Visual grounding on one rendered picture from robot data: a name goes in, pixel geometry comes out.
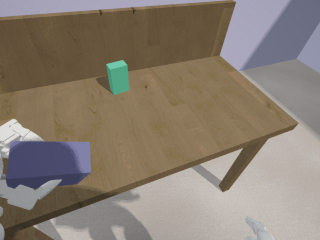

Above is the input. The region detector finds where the robot left hand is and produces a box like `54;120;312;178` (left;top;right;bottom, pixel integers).
0;119;62;210

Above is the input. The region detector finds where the table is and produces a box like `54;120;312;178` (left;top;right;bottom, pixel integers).
0;0;299;240

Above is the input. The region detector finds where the sponge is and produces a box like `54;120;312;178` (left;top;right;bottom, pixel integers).
6;141;91;189

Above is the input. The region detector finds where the robot right hand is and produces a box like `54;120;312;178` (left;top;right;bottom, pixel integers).
244;216;275;240

